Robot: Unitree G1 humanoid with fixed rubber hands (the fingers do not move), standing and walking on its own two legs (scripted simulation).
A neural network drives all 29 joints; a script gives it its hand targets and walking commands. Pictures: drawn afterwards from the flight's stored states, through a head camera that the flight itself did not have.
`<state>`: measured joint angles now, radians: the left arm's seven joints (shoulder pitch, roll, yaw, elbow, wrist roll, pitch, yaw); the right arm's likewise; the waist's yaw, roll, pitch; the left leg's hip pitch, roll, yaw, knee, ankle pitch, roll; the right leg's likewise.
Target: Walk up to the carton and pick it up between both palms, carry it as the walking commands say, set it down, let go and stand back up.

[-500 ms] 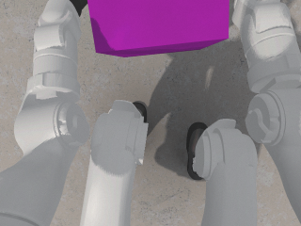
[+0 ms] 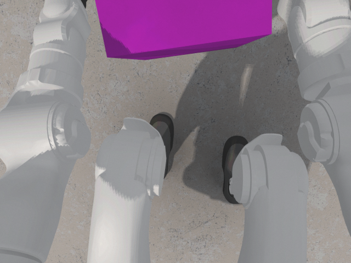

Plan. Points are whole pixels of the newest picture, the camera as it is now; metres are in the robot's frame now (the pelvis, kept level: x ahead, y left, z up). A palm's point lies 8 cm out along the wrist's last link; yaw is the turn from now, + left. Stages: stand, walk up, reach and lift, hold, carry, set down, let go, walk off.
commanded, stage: set down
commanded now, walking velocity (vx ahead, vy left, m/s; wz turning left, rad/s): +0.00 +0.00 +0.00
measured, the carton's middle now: out of the picture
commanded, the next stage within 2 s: let go in 1.62 s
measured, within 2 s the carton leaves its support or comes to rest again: neither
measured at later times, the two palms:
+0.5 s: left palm out of the picture +0.51 +0.30 -0.14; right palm out of the picture +0.59 -0.08 -0.14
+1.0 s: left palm out of the picture +0.51 +0.31 +0.02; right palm out of the picture +0.60 -0.10 +0.02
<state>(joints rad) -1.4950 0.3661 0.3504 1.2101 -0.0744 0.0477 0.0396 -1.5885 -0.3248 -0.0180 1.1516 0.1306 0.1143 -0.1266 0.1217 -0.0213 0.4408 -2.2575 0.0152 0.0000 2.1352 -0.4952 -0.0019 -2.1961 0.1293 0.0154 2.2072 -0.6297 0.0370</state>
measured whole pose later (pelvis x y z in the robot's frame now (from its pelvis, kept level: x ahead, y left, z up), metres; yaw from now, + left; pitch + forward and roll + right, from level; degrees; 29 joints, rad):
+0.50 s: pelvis +0.00 +0.00 +0.01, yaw +1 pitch +37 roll -1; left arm -1.41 0.43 0.25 1.06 -0.21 0.09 0.05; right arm -1.51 -0.39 -0.01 1.03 0.18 0.15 -0.13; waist 0.12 -0.03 0.37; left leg -2.26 0.00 0.00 2.11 -0.49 0.02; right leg -2.18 0.08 0.00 2.18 -0.64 0.03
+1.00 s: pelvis +0.02 +0.01 +0.12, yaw +0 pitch +46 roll -2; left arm -1.23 0.36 0.35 0.89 -0.10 0.19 0.00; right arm -1.34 -0.35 -0.16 0.91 0.06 0.24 -0.08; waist 0.13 -0.03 0.05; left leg -2.06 -0.01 -0.01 1.71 -0.45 0.01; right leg -1.99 0.08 0.02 1.76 -0.57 0.03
